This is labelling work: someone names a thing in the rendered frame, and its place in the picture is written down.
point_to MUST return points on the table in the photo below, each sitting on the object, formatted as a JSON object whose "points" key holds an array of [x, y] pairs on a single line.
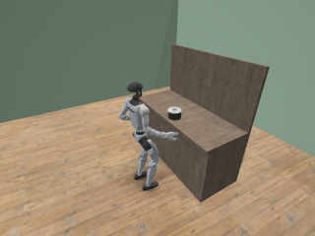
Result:
{"points": [[219, 97]]}

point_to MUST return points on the right robot hand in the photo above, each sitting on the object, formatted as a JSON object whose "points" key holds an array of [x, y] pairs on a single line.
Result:
{"points": [[170, 136]]}

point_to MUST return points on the robot right forearm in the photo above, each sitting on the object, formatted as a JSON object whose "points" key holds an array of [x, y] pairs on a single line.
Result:
{"points": [[154, 133]]}

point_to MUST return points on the left robot upper arm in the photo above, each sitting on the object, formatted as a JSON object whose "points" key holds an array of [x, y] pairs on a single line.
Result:
{"points": [[124, 109]]}

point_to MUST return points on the pot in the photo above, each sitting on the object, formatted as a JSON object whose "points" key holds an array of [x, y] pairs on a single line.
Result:
{"points": [[174, 117]]}

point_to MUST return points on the robot torso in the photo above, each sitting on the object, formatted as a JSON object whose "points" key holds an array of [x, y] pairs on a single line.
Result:
{"points": [[136, 121]]}

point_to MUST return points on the robot left forearm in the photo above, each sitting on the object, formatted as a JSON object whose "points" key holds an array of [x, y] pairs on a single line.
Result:
{"points": [[127, 117]]}

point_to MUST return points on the right robot upper arm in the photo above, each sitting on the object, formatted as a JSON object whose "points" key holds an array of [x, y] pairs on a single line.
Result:
{"points": [[144, 112]]}

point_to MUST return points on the right robot thigh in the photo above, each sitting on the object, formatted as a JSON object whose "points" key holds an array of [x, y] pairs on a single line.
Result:
{"points": [[149, 146]]}

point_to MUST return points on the lid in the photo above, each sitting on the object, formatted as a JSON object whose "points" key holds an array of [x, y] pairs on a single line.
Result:
{"points": [[174, 111]]}

